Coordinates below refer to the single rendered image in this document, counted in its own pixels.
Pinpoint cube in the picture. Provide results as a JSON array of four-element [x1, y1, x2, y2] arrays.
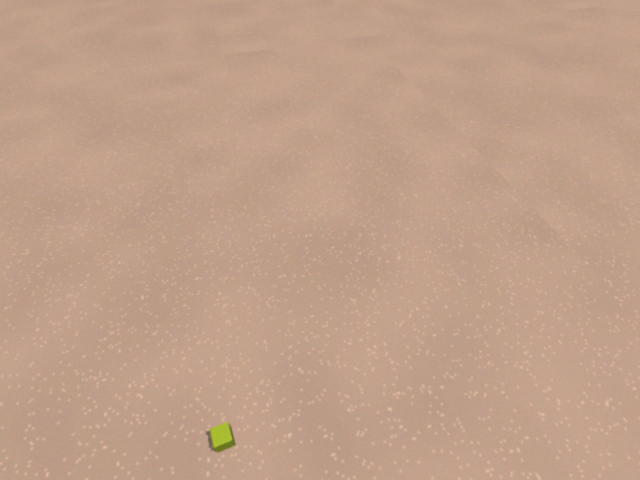
[[210, 422, 235, 453]]

